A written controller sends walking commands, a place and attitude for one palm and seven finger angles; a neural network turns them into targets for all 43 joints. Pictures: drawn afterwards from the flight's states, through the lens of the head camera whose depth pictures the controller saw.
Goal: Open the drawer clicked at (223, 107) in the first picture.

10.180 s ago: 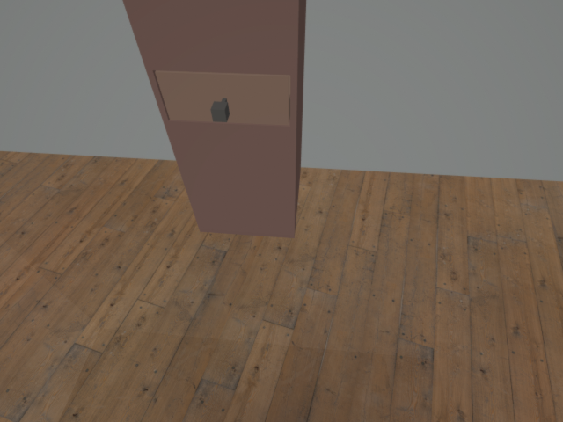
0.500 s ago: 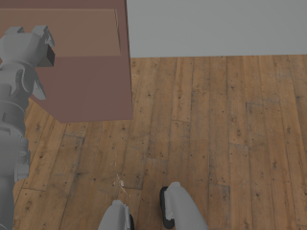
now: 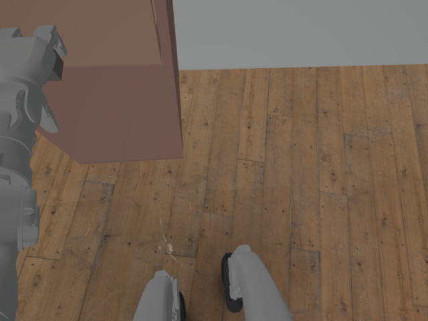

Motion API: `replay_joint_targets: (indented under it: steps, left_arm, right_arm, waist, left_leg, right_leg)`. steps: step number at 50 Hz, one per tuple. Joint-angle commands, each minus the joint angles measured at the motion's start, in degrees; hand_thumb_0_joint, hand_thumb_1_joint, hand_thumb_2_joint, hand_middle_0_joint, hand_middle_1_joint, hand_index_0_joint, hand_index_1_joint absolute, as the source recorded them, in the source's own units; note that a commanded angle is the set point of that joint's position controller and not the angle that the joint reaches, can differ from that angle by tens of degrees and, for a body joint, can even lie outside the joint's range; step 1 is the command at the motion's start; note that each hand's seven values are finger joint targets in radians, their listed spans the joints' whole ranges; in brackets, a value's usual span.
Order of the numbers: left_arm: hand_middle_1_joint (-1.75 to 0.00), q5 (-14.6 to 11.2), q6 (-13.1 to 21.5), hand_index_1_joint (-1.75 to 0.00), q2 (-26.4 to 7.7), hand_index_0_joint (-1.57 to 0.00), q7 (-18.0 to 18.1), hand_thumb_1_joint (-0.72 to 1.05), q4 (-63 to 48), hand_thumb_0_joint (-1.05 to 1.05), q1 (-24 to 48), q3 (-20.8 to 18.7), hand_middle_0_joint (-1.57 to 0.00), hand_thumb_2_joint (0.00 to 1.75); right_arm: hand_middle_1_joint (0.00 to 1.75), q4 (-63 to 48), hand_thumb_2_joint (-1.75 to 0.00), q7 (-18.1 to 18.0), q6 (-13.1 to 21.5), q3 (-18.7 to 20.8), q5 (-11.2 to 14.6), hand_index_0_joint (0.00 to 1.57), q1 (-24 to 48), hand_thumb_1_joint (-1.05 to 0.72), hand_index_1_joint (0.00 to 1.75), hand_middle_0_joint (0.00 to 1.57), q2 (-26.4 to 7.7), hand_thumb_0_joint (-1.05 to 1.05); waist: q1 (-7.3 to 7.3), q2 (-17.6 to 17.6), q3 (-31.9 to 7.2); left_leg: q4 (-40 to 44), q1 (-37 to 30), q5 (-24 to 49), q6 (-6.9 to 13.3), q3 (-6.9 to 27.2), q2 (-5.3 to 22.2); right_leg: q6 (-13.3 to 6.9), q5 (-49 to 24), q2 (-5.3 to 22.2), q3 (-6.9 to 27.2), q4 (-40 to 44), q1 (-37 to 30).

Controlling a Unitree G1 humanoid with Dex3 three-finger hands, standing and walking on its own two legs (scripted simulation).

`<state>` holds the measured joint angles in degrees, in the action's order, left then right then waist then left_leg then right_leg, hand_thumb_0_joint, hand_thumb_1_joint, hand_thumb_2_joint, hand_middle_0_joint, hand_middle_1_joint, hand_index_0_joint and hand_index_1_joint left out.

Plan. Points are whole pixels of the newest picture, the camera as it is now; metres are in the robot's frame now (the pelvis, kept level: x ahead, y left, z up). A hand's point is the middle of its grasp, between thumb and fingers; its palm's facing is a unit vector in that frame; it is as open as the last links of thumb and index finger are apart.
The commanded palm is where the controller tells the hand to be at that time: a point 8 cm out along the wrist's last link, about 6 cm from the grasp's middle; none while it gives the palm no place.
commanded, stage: lower the fingers behind the handle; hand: left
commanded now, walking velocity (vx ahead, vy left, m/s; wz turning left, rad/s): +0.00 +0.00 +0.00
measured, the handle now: (46, 54) +0.60 +0.24 +0.03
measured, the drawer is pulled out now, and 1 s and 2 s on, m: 0.00 0.00 0.09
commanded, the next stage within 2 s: close the thumb around the handle in 0.20 s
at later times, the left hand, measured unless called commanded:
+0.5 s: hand (42, 81) +0.55 +0.25 +0.02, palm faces -0.08 +0.00 -1.00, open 12.8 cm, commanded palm +0.54 +0.25 +0.06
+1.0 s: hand (42, 83) +0.55 +0.25 +0.01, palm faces -0.08 -0.03 -1.00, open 8.1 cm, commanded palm +0.54 +0.25 +0.06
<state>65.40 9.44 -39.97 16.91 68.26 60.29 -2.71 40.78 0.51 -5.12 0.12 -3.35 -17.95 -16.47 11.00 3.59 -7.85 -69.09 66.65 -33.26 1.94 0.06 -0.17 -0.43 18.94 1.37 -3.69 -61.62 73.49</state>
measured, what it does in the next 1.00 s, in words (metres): stands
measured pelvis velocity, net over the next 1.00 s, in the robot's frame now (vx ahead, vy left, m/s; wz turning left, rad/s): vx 0.00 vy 0.01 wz -0.01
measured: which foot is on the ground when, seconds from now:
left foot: down 0.00-1.00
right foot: down 0.00-1.00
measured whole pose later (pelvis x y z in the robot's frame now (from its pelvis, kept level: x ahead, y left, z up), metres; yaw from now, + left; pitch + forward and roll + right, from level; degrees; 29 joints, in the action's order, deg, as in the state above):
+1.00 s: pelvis +0.00 +0.01 +0.00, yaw -1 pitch +31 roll -3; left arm 65.0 11.7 -40.2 16.2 66.3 58.5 -4.6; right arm 40.2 0.3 -5.2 -0.5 -3.2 -18.4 -16.5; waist 11.1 3.7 -7.8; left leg -69.8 66.9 -33.8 2.6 -0.5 -0.2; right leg 0.2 19.0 1.2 -3.0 -61.9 73.8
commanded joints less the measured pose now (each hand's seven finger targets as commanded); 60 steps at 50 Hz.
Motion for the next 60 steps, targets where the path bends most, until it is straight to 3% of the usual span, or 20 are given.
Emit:
replay_joint_targets:
  steps: [1, 3, 5, 7, 8, 12, 15, 19, 21, 23, 25, 30, 32, 36, 40, 41, 42, 49, 55, 60]
  left_arm:
    - [-1.20, -0.52, -0.54, -1.20, -16.51, -0.30, 0.47, -0.50, -9.75, 0.00, 23.32, -2.84, -0.30, 0.30]
    - [-1.20, -0.65, -0.07, -1.20, -16.48, -0.30, -0.03, -0.50, -10.53, 0.00, 24.12, -2.41, -0.30, 0.30]
    - [-1.20, -0.77, 0.37, -1.20, -17.73, -0.30, -0.56, -0.50, -9.89, 0.00, 22.04, -3.26, -0.30, 0.30]
    - [-1.20, -0.98, 1.29, -1.20, -16.37, -0.30, -0.70, -0.50, -10.50, 0.00, 23.20, -2.39, -0.30, 0.30]
    - [-1.20, -1.11, 1.30, -1.20, -18.11, -0.30, -0.71, -0.50, -9.97, 0.00, 22.49, -3.51, -0.30, 0.30]
    - [-1.20, -0.67, 2.45, -1.20, -18.04, -0.30, 0.02, -0.50, -12.15, 0.00, 23.89, -3.72, -0.30, 0.30]
    - [-1.20, -1.14, 1.77, -1.20, -18.96, -0.30, 0.39, -0.50, -10.60, 0.00, 22.78, -4.46, -0.30, 0.30]
    - [-1.22, -0.61, 0.72, -1.22, -21.13, -0.32, 0.63, -0.28, -9.47, 0.00, 22.98, -5.22, -0.32, 0.40]
    - [-1.24, -0.60, 0.71, -1.24, -20.40, -0.32, 0.42, -0.16, -10.68, 0.00, 24.00, -4.91, -0.32, 0.44]
    - [-1.25, -0.80, 0.73, -1.25, -21.56, -0.33, -0.03, -0.05, -11.41, 0.00, 22.32, -5.87, -0.33, 0.49]
    - [-1.26, -1.17, 0.71, -1.26, -19.91, -0.34, -0.44, 0.06, -11.83, 0.00, 22.00, -4.79, -0.34, 0.54]
    - [-1.29, -0.93, 0.83, -1.29, -20.48, -0.36, -0.51, 0.34, -10.48, 0.00, 21.91, -4.90, -0.36, 0.66]
    - [-1.30, -0.97, 1.20, -1.30, -20.06, -0.37, -0.22, 0.45, -11.23, 0.00, 21.89, -5.01, -0.37, 0.71]
    - [-1.33, -1.29, 1.40, -1.33, -20.01, -0.38, -0.10, 0.68, -10.75, 0.00, 21.52, -5.48, -0.38, 0.80]
    - [-1.35, -1.15, 1.12, -1.35, -19.90, -0.40, 0.14, 0.90, -10.28, 0.00, 20.58, -5.09, -0.40, 0.90]
    - [-1.35, -0.98, 1.60, -1.35, -21.28, -0.40, 0.35, 0.90, -11.82, 0.00, 21.22, -6.54, -0.40, 0.90]
    - [-1.35, -0.75, 1.84, -1.35, -20.10, -0.40, 0.80, 0.90, -12.98, 0.00, 21.95, -5.67, -0.40, 0.90]
    - [-1.35, -0.42, 0.76, -1.35, -20.20, -0.40, 2.41, 0.90, -12.22, 0.00, 21.14, -6.22, -0.40, 0.90]
    - [-1.35, -0.27, -0.20, -1.35, -18.57, -0.40, 2.64, 0.90, -10.90, 0.00, 23.14, -4.45, -0.40, 0.90]
    - [-1.35, -0.75, -0.44, -1.35, -17.61, -0.40, 2.04, 0.90, -11.72, 0.00, 18.23, -4.68, -0.40, 0.90]
  right_arm:
    - [0.30, -1.09, -0.90, -0.99, 0.54, 3.59, 0.05, 0.20, -13.70, -0.90, 0.30, 0.20, -10.87, 0.00]
    - [0.30, -1.13, -0.90, -1.19, 0.79, 3.51, 0.07, 0.20, -13.98, -0.90, 0.30, 0.20, -10.68, 0.00]
    - [0.30, -1.54, -0.90, -1.30, 0.87, 3.32, 0.09, 0.20, -13.71, -0.90, 0.30, 0.20, -10.74, 0.00]
    - [0.30, -1.59, -0.90, -1.48, 1.22, 3.44, 0.08, 0.20, -13.83, -0.90, 0.30, 0.20, -10.41, 0.00]
    - [0.30, -1.40, -0.90, -1.50, 1.26, 3.25, 0.14, 0.20, -13.65, -0.90, 0.30, 0.20, -10.73, 0.00]
    - [0.30, -1.63, -0.90, -1.51, 1.57, 3.45, 0.00, 0.20, -14.19, -0.90, 0.30, 0.20, -10.66, 0.00]
    - [0.30, -1.56, -0.90, -1.34, 1.50, 3.30, 0.06, 0.20, -14.06, -0.90, 0.30, 0.20, -10.91, 0.00]
    - [0.30, -1.45, -0.90, -1.24, 1.26, 2.97, 0.16, 0.20, -14.08, -0.90, 0.30, 0.20, -11.25, 0.00]
    - [0.30, -1.58, -0.90, -1.25, 1.33, 3.12, 0.20, 0.20, -14.04, -0.90, 0.30, 0.20, -11.14, 0.00]
    - [0.30, -1.55, -0.90, -1.13, 1.11, 3.23, 0.12, 0.20, -14.31, -0.90, 0.30, 0.20, -11.30, 0.00]
    - [0.30, -1.87, -0.90, -1.16, 0.89, 3.24, 0.28, 0.20, -14.03, -0.90, 0.30, 0.20, -11.02, 0.00]
    - [0.30, -1.74, -0.90, -1.43, 0.76, 2.94, 0.48, 0.20, -13.74, -0.90, 0.30, 0.20, -11.38, 0.00]
    - [0.30, -1.76, -0.90, -1.41, 0.87, 3.09, 0.26, 0.20, -14.04, -0.90, 0.30, 0.20, -11.32, 0.00]
    - [0.30, -1.71, -0.90, -1.39, 0.70, 3.12, 0.19, 0.20, -13.93, -0.90, 0.30, 0.20, -11.38, 0.00]
    - [0.30, -1.81, -0.90, -1.28, 0.44, 3.02, 0.20, 0.20, -13.79, -0.90, 0.30, 0.20, -11.37, 0.00]
    - [0.30, -1.78, -0.90, -1.30, 0.36, 3.11, 0.14, 0.20, -13.77, -0.90, 0.30, 0.20, -11.47, 0.00]
    - [0.30, -1.89, -0.90, -1.23, 0.46, 3.39, -0.03, 0.20, -13.97, -0.90, 0.30, 0.20, -11.26, 0.00]
    - [0.30, -1.33, -0.90, -0.89, 0.17, 3.40, -0.20, 0.20, -13.46, -0.90, 0.30, 0.20, -11.43, 0.00]
    - [0.30, -1.08, -0.90, -0.94, 0.31, 3.42, -0.03, 0.20, -13.42, -0.90, 0.30, 0.20, -11.43, 0.00]
    - [0.30, -1.59, -0.90, -0.79, 0.15, 3.53, 0.05, 0.20, -13.14, -0.90, 0.30, 0.20, -11.22, 0.00]
  waist:
    - [1.51, 5.72, -33.08]
    - [1.79, 6.01, -32.48]
    - [0.97, 5.67, -32.78]
    - [1.75, 5.51, -32.68]
    - [1.43, 5.19, -31.51]
    - [1.33, 6.37, -34.00]
    - [1.19, 4.63, -32.77]
    - [0.94, 5.37, -32.83]
    - [1.24, 5.98, -34.46]
    - [0.22, 7.23, -36.00]
    - [0.56, 6.63, -35.39]
    - [0.74, 5.01, -31.92]
    - [0.35, 6.84, -33.69]
    - [0.54, 4.75, -33.25]
    - [0.42, 5.17, -32.11]
    - [-0.13, 5.71, -33.62]
    - [0.15, 7.01, -35.06]
    - [-0.15, 6.08, -33.89]
    - [0.89, 6.61, -32.27]
    - [-0.97, 6.81, -34.57]
  left_leg:
    - [8.82, -13.95, 26.18, -0.08, 2.84, -1.09]
    - [8.70, -13.13, 25.26, 0.16, 2.59, -1.03]
    - [8.56, -12.06, 24.59, 0.34, 2.16, -1.30]
    - [8.32, -11.32, 23.70, 0.51, 2.16, -1.24]
    - [8.22, -10.10, 22.56, 0.56, 1.91, -1.25]
    - [8.10, -11.65, 23.96, 0.28, 2.56, -1.16]
    - [7.62, -9.53, 23.30, 0.59, 1.96, -1.24]
    - [7.74, -8.79, 22.49, 0.58, 1.88, -1.37]
    - [7.70, -10.15, 23.98, 0.49, 2.12, -1.27]
    - [7.60, -12.18, 26.29, 0.16, 2.26, -1.18]
    - [7.86, -12.48, 26.63, 0.16, 2.34, -1.08]
    - [8.62, -10.79, 22.64, 0.25, 2.66, -1.05]
    - [8.47, -12.73, 25.50, -0.03, 2.90, -1.07]
    - [8.22, -12.23, 26.18, 0.05, 2.87, -0.99]
    - [8.26, -11.85, 26.26, -0.05, 2.70, -0.94]
    - [8.27, -13.13, 27.66, -0.31, 3.08, -0.87]
    - [7.91, -14.28, 29.04, -0.36, 2.99, -0.87]
    - [8.09, -14.69, 29.57, -0.74, 3.20, -0.68]
    - [8.61, -14.94, 27.40, -0.83, 3.43, -0.75]
    - [9.35, -17.03, 30.06, -0.98, 3.04, -0.82]
  right_leg:
    - [-1.50, -13.50, -2.79, 1.76, 4.12, -27.28]
    - [-1.34, -13.32, -2.77, 1.90, 4.31, -27.57]
    - [-1.43, -13.50, -2.72, 2.26, 4.21, -28.82]
    - [-1.34, -13.10, -2.70, 2.33, 4.19, -28.47]
    - [-1.36, -12.44, -2.68, 2.44, 4.16, -28.39]
    - [-1.46, -12.63, -2.65, 2.13, 3.45, -27.68]
    - [-1.31, -12.85, -2.73, 2.43, 3.46, -28.44]
    - [-1.39, -12.44, -2.71, 2.42, 3.22, -28.71]
    - [-1.36, -13.41, -2.64, 2.28, 2.97, -28.64]
    - [-1.41, -14.77, -2.71, 2.25, 2.76, -29.08]
    - [-1.28, -14.89, -2.75, 2.19, 3.11, -29.03]
    - [-1.34, -11.21, -2.78, 1.87, 3.54, -27.31]
    - [-1.43, -12.64, -2.71, 1.80, 3.12, -27.06]
    - [-1.42, -13.35, -2.83, 1.81, 2.99, -27.25]
    - [-1.43, -13.46, -2.82, 1.81, 3.03, -27.19]
    - [-1.50, -13.89, -2.77, 1.66, 2.59, -27.09]
    - [-1.42, -14.77, -2.77, 1.84, 2.66, -27.01]
    - [-1.45, -14.44, -2.88, 1.52, 2.72, -26.78]
    - [-1.44, -12.31, -2.87, 1.22, 3.36, -25.09]
    - [-1.47, -14.63, -2.90, 1.39, 3.65, -27.84]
